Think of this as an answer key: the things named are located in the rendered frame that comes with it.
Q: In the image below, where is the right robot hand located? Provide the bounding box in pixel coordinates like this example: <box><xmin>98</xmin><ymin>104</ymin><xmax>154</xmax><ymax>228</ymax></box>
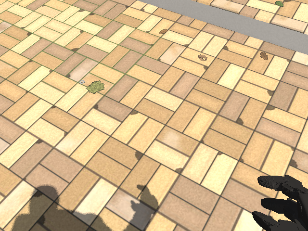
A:
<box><xmin>252</xmin><ymin>174</ymin><xmax>308</xmax><ymax>231</ymax></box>

